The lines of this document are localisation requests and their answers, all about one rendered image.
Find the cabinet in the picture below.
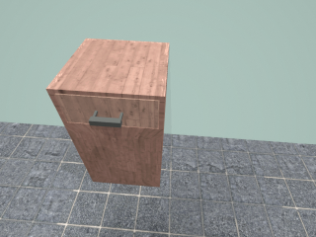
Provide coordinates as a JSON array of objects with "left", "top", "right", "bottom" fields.
[{"left": 46, "top": 38, "right": 170, "bottom": 188}]

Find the drawer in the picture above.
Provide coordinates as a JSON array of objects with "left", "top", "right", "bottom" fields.
[{"left": 54, "top": 93, "right": 160, "bottom": 128}]

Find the handle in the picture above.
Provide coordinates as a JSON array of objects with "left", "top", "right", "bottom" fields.
[{"left": 88, "top": 111, "right": 123, "bottom": 127}]

